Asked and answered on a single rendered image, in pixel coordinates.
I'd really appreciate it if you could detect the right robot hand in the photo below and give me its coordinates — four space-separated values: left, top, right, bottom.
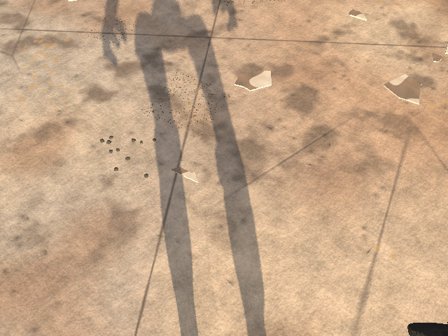
407 322 448 336

